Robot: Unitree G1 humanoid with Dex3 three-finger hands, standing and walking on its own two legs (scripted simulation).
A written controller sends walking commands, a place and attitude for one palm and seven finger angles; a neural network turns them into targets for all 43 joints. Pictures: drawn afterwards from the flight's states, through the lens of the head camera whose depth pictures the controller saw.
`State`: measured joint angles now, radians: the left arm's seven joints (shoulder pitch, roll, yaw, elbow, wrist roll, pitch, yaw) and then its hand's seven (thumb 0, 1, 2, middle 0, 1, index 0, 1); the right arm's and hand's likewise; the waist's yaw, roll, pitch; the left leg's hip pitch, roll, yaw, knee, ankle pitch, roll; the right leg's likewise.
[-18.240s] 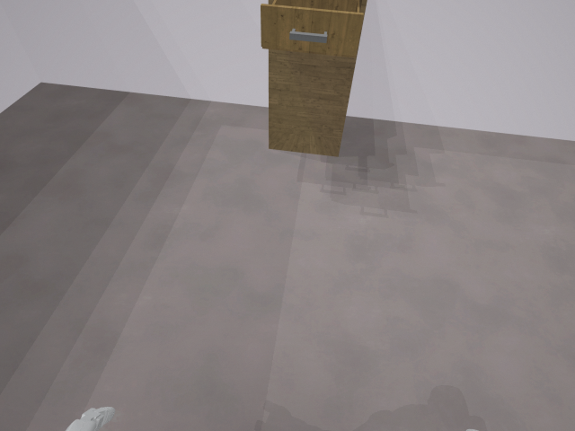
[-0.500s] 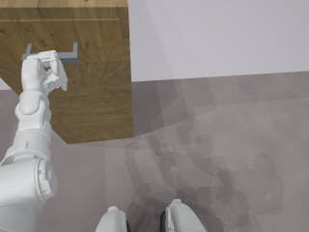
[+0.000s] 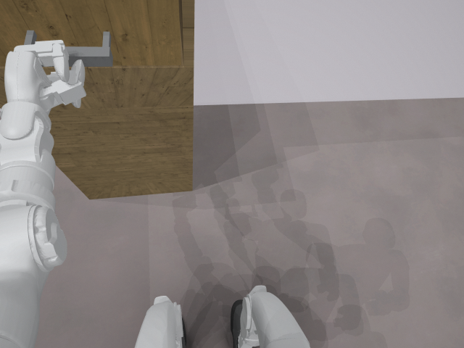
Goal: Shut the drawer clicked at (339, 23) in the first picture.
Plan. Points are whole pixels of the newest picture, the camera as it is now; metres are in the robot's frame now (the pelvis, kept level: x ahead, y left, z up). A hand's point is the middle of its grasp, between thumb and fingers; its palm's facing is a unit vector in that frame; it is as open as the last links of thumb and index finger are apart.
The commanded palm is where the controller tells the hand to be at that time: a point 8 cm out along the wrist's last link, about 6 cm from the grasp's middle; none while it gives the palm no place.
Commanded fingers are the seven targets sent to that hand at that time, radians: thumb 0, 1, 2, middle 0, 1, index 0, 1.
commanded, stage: push the drawer shut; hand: left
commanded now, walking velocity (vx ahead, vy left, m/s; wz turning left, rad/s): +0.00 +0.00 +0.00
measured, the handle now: (68, 47) +0.60 +0.22 +0.08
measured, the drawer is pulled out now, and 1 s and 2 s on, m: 0.00 0.00 0.00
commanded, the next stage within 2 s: pull the fist back off the drawer in 0.08 s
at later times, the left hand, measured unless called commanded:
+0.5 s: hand (67, 78) +0.54 +0.22 +0.07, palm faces +0.04 -1.00 -0.04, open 3.3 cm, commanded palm +0.53 +0.23 +0.08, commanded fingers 0.00 0.90 0.90 -1.40 -1.60 -1.40 -1.60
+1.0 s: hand (81, 81) +0.52 +0.19 +0.08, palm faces +0.07 -1.00 -0.03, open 3.1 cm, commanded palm +0.48 +0.24 +0.09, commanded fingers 0.00 0.90 0.90 -1.40 -1.60 -1.40 -1.60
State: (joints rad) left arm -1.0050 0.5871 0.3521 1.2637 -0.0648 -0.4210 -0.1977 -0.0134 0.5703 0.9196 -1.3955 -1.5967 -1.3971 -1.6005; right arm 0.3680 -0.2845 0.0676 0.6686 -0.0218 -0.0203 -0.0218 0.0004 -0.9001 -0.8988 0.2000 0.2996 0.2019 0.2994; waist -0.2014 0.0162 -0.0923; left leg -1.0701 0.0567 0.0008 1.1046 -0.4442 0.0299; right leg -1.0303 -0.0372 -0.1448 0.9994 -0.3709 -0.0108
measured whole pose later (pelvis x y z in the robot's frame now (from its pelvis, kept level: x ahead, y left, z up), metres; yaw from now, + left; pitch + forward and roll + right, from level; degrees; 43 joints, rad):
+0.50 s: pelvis -0.01 +0.01 +0.00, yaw +0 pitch +24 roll -5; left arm -1.05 0.61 0.36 1.29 -0.05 -0.40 -0.21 -0.02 0.47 0.86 -1.40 -1.60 -1.40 -1.60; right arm 0.41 -0.28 0.08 0.67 -0.03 -0.05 -0.01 0.00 -0.90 -0.90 0.20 0.30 0.20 0.30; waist -0.22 0.02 -0.09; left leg -1.11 0.05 0.00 1.13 -0.44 0.05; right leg -1.06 -0.03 -0.13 1.01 -0.36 0.00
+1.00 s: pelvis +0.04 +0.01 +0.02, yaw -1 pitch +20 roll -3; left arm -0.76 0.42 0.37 1.05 -0.09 -0.43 -0.15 0.00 0.83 0.89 -1.40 -1.60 -1.40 -1.60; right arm 0.37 -0.25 0.04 0.61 -0.01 0.07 0.03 0.00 -0.90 -0.90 0.20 0.30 0.20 0.30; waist -0.15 0.02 -0.12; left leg -0.89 0.05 0.05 1.02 -0.48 0.04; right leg -0.88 -0.01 -0.08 0.93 -0.40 0.01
